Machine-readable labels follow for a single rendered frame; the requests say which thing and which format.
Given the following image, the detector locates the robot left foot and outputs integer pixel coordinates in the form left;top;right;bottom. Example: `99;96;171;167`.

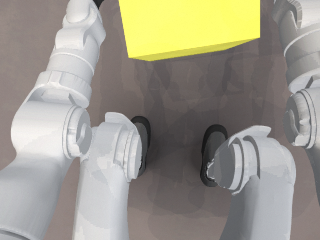
131;116;151;177

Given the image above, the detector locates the robot foot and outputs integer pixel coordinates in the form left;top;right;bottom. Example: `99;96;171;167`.
131;116;151;177
200;124;228;187

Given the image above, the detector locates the left robot forearm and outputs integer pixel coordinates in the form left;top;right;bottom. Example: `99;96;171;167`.
11;0;106;146

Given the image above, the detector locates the right robot forearm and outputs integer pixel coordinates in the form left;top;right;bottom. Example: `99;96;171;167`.
271;0;320;94

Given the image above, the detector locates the carton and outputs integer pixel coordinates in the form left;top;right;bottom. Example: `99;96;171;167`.
118;0;260;61

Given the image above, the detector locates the left robot upper arm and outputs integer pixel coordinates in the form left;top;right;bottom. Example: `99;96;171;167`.
0;100;93;240

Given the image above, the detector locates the robot right foot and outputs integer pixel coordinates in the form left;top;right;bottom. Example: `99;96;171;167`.
200;124;228;187

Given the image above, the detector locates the right robot upper arm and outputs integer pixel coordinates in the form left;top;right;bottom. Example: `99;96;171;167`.
283;87;320;206

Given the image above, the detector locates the left robot hand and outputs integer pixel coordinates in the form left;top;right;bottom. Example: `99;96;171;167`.
93;0;104;10

